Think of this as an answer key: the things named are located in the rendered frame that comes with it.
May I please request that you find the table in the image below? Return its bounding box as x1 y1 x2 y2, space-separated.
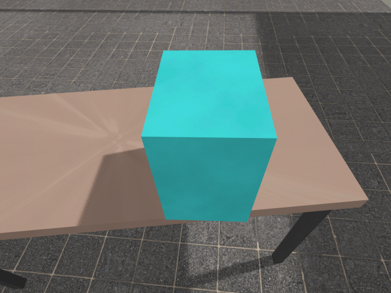
0 77 368 289

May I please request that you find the carton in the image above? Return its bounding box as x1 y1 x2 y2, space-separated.
141 50 277 222

